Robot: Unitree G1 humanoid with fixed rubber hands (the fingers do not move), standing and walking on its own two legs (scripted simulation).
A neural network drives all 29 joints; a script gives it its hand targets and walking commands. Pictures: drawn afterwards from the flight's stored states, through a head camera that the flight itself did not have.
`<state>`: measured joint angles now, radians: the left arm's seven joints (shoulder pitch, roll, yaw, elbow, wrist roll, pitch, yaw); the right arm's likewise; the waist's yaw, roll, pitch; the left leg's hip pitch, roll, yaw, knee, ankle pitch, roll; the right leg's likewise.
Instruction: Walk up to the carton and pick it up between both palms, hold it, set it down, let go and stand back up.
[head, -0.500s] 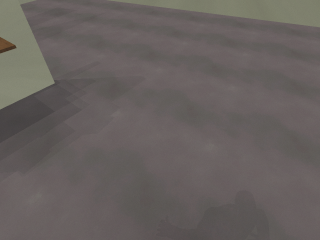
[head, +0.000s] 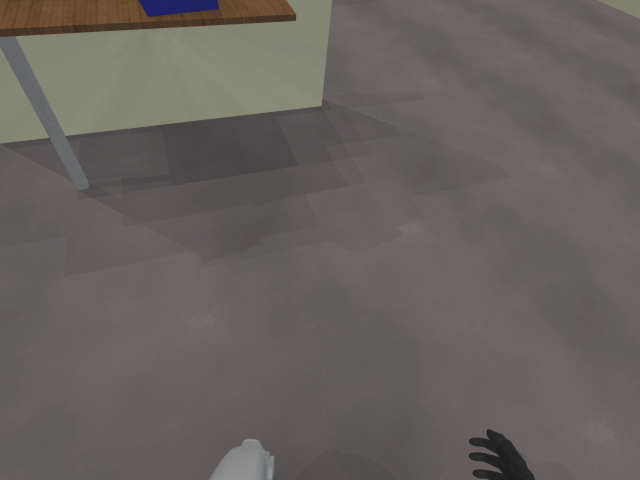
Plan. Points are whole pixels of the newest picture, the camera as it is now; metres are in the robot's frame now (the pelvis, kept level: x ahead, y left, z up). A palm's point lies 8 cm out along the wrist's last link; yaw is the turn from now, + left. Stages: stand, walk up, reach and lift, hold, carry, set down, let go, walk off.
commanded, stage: walk up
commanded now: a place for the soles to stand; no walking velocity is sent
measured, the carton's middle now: out of the picture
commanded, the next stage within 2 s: none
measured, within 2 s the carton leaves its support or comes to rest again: neither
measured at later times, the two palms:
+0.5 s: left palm (156, 406) +0.23 +0.22 -0.10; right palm (469, 328) +0.38 -0.26 -0.12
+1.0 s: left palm (133, 272) +0.45 +0.32 -0.11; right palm (371, 194) +0.66 -0.10 -0.08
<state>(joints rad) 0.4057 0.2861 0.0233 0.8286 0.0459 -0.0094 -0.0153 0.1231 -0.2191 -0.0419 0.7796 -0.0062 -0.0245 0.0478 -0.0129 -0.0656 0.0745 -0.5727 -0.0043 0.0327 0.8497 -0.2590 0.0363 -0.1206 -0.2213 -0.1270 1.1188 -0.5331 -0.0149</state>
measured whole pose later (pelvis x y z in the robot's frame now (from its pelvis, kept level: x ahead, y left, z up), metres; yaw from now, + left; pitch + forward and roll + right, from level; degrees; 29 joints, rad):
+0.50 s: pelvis +0.26 -0.02 +0.01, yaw +15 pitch -5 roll -1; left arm 0.40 0.19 0.01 0.80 0.02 -0.08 0.02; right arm 0.32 -0.26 -0.06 0.83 -0.05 0.00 0.05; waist 0.01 0.08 0.02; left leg -0.54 0.01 0.00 1.31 -0.48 -0.03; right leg -0.31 -0.12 -0.23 0.85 -0.44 -0.02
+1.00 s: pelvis +0.50 +0.08 +0.02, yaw +23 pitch -3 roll +1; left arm 0.33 0.25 0.02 0.78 0.03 -0.02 -0.02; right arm 0.26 -0.14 -0.02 0.77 -0.03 -0.05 -0.02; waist -0.01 -0.07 0.11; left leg -0.36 -0.01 0.10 0.69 -0.28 0.05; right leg -0.50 -0.09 0.03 1.29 -0.46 0.00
